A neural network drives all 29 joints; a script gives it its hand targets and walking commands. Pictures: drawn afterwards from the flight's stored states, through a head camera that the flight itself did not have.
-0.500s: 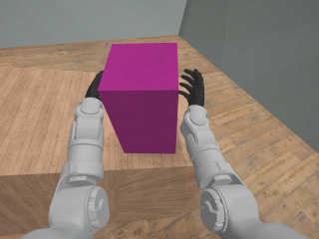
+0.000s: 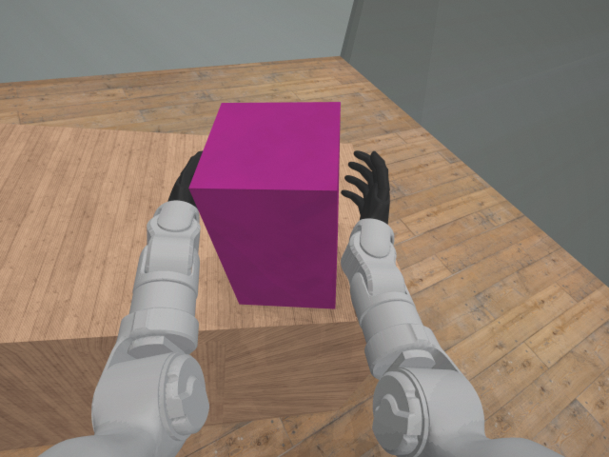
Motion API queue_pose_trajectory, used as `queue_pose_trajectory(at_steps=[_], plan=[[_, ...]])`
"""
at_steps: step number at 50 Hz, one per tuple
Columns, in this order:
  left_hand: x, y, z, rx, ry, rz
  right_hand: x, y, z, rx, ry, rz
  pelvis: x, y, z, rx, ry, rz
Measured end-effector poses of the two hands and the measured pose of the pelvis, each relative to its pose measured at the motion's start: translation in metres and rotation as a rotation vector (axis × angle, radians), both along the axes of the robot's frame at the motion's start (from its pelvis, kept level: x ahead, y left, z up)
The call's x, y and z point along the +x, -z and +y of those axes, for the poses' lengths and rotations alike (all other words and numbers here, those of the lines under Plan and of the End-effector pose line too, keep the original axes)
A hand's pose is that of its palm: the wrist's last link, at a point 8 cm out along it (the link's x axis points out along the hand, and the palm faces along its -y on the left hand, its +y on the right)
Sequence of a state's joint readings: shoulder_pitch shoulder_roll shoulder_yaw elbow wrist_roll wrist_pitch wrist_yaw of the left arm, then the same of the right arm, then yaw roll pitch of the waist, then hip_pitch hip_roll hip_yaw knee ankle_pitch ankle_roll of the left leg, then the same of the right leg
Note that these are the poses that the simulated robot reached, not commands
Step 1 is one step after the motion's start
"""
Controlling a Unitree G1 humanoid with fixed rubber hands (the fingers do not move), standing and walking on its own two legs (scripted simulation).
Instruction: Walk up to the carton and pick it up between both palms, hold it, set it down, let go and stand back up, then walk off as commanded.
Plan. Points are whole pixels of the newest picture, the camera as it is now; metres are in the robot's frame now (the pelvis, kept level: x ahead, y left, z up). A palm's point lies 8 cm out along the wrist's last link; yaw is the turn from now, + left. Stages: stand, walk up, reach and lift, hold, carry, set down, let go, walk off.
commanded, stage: set down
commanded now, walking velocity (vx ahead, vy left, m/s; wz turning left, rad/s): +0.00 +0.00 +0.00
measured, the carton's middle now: (283, 215) +0.43 -0.01 +0.07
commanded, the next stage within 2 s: none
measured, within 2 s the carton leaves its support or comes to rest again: neither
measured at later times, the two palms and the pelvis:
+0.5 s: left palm (191, 216) +0.41 +0.13 +0.08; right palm (369, 232) +0.37 -0.12 +0.10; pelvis +0.01 +0.00 +0.00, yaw +0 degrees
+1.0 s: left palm (194, 223) +0.41 +0.12 +0.06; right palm (368, 243) +0.37 -0.12 +0.08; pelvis +0.01 +0.00 +0.00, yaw +0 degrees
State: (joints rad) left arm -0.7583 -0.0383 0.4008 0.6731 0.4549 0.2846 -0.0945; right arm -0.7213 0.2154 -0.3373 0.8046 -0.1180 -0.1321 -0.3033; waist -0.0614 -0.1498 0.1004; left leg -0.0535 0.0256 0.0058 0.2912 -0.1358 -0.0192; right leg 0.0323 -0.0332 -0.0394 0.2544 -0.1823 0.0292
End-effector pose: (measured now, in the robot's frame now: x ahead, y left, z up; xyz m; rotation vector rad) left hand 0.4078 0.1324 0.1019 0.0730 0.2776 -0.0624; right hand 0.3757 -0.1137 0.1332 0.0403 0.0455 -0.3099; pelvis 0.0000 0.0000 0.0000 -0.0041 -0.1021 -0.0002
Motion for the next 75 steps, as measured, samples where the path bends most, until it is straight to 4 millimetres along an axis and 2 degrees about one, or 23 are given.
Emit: queue_pose_trajectory(at_steps=[12, 43, 75], plan=[[0.004, 0.017, -0.004, 0.010, 0.018, 0.024, 0.000, 0.018, -0.003, 0.000, 0.018, 0.031, 0.006, 0.000, 0.000, 0.001, 0.002, 0.009], [0.001, 0.041, -0.009, 0.021, 0.046, 0.046, -0.011, 0.049, -0.009, -0.007, 0.040, 0.067, 0.009, 0.000, 0.000, 0.001, 0.003, 0.017], [0.006, 0.045, -0.010, 0.030, 0.063, 0.012, -0.009, 0.054, -0.010, -0.008, 0.043, 0.041, 0.011, 0.000, 0.000, 0.002, 0.004, 0.028]])
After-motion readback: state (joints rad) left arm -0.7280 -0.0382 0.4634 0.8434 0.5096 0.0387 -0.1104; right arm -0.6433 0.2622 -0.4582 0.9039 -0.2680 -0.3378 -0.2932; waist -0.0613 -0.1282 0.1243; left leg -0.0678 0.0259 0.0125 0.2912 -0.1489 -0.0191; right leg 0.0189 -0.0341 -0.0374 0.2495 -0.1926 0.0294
